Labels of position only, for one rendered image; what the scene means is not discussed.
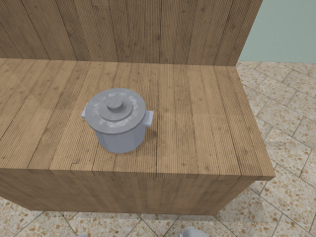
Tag table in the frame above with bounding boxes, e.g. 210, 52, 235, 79
0, 0, 276, 216

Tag knob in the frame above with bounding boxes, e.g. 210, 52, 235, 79
106, 96, 123, 112

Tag pot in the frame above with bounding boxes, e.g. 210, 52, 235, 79
81, 103, 154, 154

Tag lid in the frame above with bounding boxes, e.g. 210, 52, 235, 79
85, 88, 146, 135

